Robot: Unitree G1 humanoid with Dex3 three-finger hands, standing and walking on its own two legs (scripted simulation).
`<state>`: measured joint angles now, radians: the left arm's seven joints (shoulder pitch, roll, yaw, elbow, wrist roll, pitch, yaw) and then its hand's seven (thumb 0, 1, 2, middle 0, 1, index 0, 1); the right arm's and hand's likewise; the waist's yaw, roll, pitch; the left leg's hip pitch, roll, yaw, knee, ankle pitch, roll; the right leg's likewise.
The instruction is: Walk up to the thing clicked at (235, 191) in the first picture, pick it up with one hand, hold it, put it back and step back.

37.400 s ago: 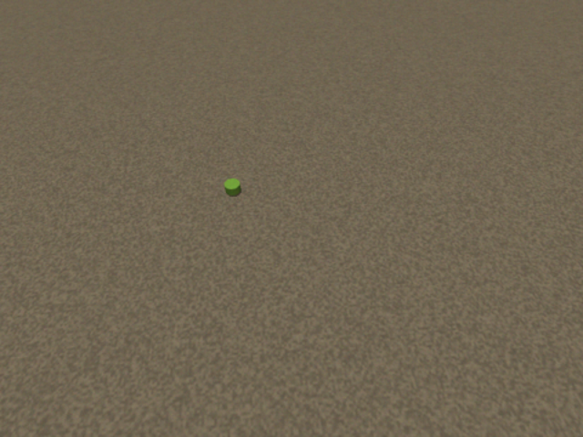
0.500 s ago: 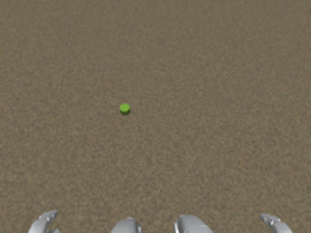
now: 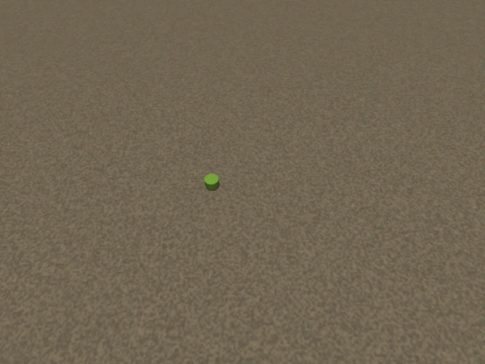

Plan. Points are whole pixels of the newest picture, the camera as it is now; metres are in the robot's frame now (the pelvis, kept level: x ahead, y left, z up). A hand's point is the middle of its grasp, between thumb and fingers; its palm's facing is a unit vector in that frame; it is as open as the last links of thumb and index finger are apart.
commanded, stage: step back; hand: left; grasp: from above
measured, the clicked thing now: (211, 181) +1.10 +0.21 -0.74
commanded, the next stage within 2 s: stand in 0.78 s
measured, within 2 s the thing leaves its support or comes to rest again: neither
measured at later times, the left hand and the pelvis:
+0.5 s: hand out of the picture +0.09 +0.27 -0.15, palm faces +0.04 -0.93 -0.36, open 7.4 cm; pelvis +0.04 +0.00 +0.00, yaw +1 degrees
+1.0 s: hand out of the picture +0.15 +0.26 -0.14, palm faces -0.03 -0.94 -0.34, open 7.4 cm; pelvis +0.05 +0.01 +0.02, yaw -1 degrees
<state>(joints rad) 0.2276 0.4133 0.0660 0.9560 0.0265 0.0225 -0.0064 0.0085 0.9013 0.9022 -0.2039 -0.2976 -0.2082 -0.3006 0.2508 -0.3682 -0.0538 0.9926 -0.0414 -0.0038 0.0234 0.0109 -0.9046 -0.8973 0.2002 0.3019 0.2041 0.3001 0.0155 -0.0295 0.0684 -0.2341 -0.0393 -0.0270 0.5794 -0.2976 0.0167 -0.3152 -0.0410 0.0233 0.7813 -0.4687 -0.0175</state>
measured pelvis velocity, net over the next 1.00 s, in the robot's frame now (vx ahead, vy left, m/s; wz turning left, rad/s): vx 0.05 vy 0.01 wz -0.02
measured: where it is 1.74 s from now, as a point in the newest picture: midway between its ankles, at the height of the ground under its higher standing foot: outside the picture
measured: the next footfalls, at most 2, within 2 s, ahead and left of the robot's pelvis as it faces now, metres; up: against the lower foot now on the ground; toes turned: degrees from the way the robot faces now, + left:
left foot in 0.44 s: +0.13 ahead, +0.13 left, +0.00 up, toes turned +1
